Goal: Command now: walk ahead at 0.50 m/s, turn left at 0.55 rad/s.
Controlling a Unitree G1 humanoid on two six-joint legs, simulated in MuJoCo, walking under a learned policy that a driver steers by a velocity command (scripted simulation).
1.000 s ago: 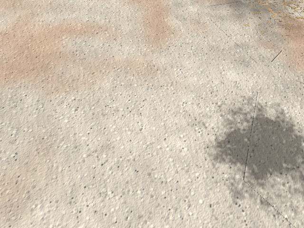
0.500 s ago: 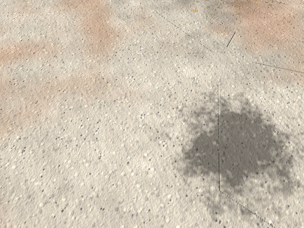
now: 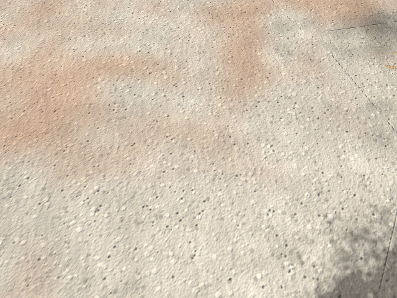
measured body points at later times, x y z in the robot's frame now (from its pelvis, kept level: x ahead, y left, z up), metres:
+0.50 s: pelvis +0.29 -0.03 +0.01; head +0.32 -0.03 +0.45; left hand +0.42 +0.25 -0.09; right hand +0.35 -0.32 -0.13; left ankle +0.09 +0.03 -0.66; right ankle +0.40 -0.10 -0.72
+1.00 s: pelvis +0.53 +0.04 +0.01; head +0.56 +0.05 +0.46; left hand +0.49 +0.31 -0.12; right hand +0.77 -0.17 -0.06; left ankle +0.61 +0.14 -0.72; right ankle +0.41 -0.09 -0.69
